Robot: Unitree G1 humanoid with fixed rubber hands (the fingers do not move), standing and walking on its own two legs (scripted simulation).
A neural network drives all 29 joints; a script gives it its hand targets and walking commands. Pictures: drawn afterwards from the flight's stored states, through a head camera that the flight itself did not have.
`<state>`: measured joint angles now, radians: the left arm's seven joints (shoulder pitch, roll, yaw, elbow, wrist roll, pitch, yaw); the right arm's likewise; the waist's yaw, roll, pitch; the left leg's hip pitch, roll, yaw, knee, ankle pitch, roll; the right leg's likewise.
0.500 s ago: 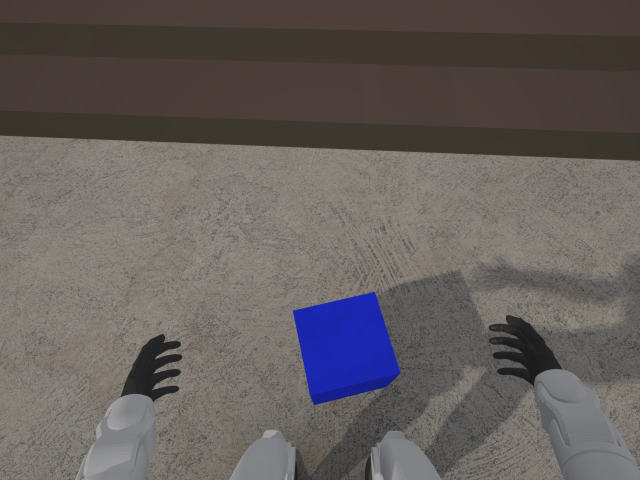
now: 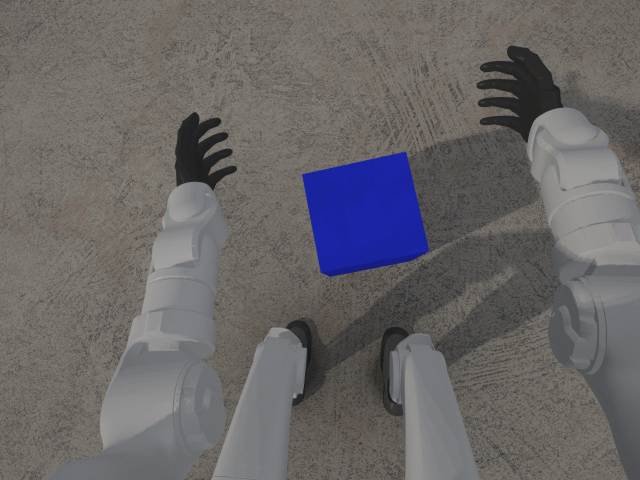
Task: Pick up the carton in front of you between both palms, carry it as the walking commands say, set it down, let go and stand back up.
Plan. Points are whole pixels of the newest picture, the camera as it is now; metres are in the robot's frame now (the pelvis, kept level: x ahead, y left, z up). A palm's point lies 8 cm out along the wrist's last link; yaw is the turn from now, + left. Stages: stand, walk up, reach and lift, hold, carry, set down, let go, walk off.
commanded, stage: reach and lift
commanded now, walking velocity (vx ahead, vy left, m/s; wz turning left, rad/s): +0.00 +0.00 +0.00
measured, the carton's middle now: (363, 222) +0.48 -0.01 -0.52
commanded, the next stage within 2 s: none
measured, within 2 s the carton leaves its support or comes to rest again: leaves its support in 1.76 s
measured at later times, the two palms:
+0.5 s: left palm (248, 216) +0.45 +0.19 -0.30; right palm (471, 182) +0.51 -0.19 -0.31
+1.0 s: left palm (262, 219) +0.47 +0.20 -0.44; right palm (441, 201) +0.52 -0.17 -0.46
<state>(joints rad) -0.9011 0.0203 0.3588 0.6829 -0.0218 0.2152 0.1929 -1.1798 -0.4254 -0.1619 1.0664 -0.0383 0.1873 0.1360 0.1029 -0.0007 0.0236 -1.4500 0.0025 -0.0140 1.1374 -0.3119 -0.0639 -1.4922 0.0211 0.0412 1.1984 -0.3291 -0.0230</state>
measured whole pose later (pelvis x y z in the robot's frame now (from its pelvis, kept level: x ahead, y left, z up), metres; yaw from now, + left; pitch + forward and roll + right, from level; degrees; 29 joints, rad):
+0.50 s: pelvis +0.01 +0.01 -0.14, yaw +3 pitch +50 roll +6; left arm -0.92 0.05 0.31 0.75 -0.10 0.04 0.18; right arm -1.14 -0.42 -0.09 1.00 0.05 0.06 0.03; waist 0.06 0.01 -0.04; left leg -2.07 -0.04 -0.01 1.68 -0.49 -0.07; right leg -2.11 0.03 0.07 1.74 -0.50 0.00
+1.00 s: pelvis -0.03 +0.01 -0.27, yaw +4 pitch +38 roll +5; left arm -1.31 0.20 0.14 1.07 -0.30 0.01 0.20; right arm -1.43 -0.53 0.07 1.22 0.20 0.01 0.00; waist 0.06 0.08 0.32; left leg -2.27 -0.09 -0.01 2.10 -0.50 -0.10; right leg -2.30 0.00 0.07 2.17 -0.53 0.00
